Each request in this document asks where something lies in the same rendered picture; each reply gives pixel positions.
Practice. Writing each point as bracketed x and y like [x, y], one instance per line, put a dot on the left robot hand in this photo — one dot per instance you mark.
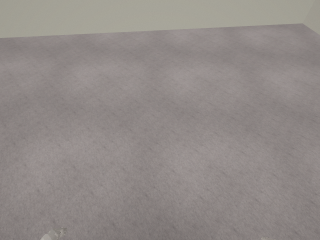
[55, 234]

